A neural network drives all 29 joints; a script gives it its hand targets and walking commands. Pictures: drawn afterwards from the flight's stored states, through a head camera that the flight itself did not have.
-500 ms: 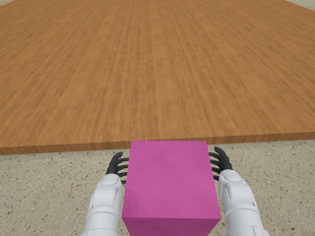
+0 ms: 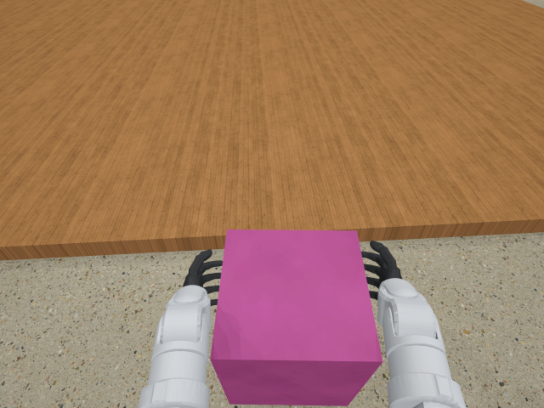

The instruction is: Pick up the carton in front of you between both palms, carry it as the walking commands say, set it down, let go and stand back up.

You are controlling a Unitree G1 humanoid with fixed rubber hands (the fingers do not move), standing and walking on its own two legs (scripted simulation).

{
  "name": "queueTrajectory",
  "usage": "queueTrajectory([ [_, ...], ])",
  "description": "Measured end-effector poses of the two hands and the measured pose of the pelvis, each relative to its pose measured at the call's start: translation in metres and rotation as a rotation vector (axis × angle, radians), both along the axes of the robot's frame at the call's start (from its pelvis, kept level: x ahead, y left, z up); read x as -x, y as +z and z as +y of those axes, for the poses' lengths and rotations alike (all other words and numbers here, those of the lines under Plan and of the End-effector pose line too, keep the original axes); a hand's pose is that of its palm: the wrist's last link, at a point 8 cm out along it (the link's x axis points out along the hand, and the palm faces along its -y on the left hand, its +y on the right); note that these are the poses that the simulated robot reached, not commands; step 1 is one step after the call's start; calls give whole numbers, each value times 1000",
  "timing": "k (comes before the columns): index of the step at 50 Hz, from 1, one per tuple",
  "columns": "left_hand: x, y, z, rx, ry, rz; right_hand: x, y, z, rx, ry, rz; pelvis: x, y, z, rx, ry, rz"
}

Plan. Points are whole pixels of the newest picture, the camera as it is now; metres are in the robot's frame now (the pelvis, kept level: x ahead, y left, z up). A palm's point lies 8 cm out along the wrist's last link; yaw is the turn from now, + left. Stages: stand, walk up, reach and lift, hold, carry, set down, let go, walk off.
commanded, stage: reach and lift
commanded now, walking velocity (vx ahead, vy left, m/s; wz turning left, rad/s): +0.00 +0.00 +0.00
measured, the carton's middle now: (290, 321) +0.29 +0.00 -0.05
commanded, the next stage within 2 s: hold in 0.44 s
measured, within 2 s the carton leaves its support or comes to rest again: neither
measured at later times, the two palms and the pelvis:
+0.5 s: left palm (194, 291) +0.29 +0.15 +0.04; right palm (392, 282) +0.30 -0.15 +0.05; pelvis +0.01 +0.00 +0.00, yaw +0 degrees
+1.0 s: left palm (192, 289) +0.29 +0.15 +0.05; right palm (395, 281) +0.30 -0.15 +0.06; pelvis +0.00 +0.00 +0.00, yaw +0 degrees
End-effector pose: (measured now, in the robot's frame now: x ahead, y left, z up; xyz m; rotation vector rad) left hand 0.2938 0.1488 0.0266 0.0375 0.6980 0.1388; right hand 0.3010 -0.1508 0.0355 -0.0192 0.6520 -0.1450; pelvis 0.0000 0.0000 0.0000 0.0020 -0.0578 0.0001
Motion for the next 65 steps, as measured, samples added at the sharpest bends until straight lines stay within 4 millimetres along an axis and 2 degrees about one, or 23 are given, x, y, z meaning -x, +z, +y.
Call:
queueTrajectory([
  [22, -2, 9, -1, -15, -13, 6, -2, 9, -1, 15, 16, 2, -13, 4, -1, 0, 1, -23],
  [32, 2, 26, -3, -13, -11, -22, 2, 27, -3, 13, 9, -27, -11, 5, -2, 0, 1, -52],
  [47, 5, 25, -2, -4, -6, -10, 6, 26, -1, 5, -1, -15, -1, 3, -1, 1, -2, -66],
  [65, 1, 25, -2, -9, -11, -8, 2, 26, -2, 11, 2, -14, -6, 4, 0, 0, -3, -63],
])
